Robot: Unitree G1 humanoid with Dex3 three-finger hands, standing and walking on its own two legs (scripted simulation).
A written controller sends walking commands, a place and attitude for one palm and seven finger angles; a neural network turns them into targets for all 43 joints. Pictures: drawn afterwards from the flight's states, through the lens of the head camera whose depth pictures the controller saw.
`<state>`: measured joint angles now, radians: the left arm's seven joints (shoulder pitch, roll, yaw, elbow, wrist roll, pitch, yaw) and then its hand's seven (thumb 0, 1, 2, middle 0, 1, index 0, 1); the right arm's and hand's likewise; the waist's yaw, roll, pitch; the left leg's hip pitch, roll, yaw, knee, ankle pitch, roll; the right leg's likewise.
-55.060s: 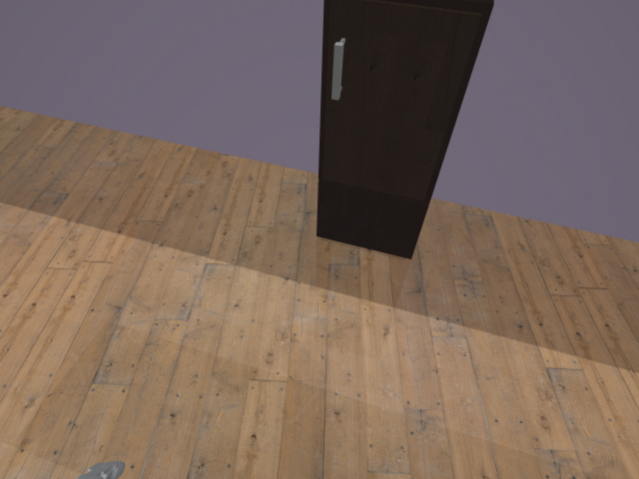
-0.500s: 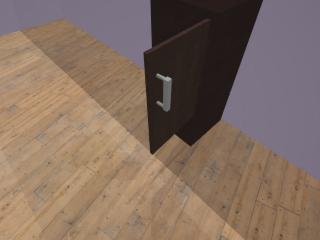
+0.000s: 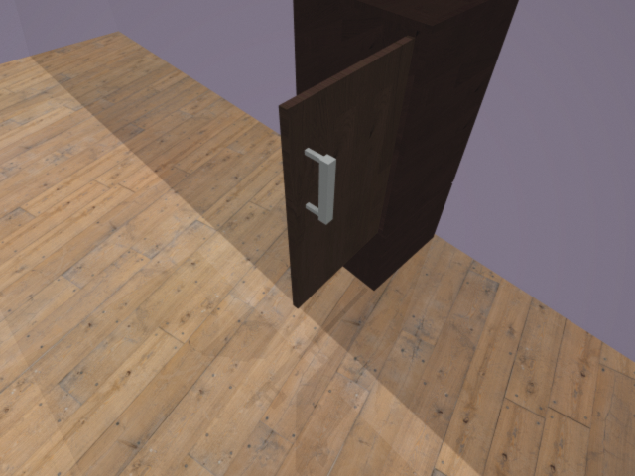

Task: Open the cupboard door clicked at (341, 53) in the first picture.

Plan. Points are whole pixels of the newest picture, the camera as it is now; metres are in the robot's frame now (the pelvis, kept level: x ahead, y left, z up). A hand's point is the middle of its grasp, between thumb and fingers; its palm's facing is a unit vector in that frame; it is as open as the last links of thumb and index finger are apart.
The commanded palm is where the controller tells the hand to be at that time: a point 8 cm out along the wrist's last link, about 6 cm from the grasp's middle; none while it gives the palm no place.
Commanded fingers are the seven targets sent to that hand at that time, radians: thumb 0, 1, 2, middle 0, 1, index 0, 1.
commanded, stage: look to check the result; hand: left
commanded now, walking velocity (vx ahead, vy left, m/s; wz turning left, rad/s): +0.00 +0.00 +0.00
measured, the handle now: (318, 187) +0.61 +0.03 -0.01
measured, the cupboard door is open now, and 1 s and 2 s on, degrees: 94 94 94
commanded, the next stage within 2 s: stand and wait in 0.46 s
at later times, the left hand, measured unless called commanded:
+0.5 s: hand out of the picture -0.02 +0.14 -0.18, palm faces +0.05 -0.98 -0.16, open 7.3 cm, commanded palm none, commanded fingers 0.00 0.90 0.90 -0.20 -0.30 -0.20 -0.30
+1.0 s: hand out of the picture -0.01 +0.13 -0.18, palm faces +0.06 -0.98 -0.18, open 7.3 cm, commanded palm none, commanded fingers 0.00 0.90 0.90 -0.20 -0.30 -0.20 -0.30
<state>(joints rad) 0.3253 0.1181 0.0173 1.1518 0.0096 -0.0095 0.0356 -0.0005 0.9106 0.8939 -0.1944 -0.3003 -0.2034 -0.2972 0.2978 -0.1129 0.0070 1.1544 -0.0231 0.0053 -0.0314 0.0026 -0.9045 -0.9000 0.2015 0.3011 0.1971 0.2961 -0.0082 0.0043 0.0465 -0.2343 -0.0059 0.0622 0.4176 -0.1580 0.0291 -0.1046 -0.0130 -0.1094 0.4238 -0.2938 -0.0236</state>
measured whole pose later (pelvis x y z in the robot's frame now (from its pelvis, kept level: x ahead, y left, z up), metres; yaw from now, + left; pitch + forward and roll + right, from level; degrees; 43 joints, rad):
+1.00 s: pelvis +0.02 -0.03 +0.00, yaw +0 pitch -2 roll +1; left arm 0.33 0.12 0.01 1.15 0.01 -0.02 0.04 0.00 0.91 0.89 -0.19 -0.30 -0.20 -0.30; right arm 0.27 -0.12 0.01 1.17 -0.02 0.01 -0.04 0.00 -0.91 -0.90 0.20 0.30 0.20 0.30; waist 0.00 0.00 0.05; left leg -0.19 0.02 0.04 0.42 -0.19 -0.01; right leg -0.04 0.02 -0.12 0.38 -0.31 -0.06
